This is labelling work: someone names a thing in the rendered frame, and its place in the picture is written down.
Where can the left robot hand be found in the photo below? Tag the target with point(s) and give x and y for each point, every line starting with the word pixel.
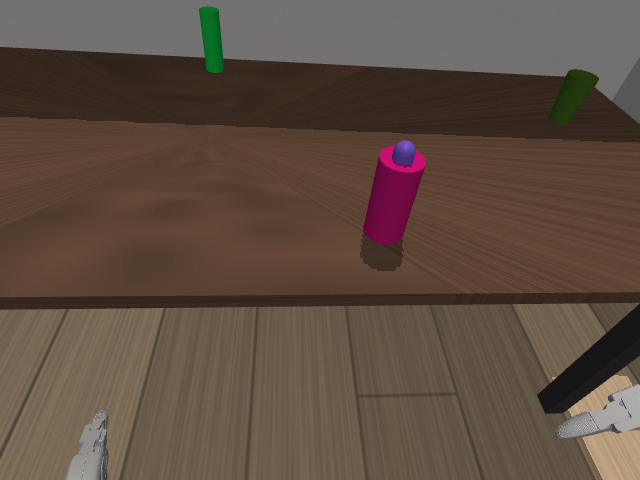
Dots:
pixel 92 460

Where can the table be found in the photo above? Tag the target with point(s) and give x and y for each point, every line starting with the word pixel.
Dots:
pixel 145 181

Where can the right robot hand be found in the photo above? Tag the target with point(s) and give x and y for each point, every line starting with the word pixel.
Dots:
pixel 620 415

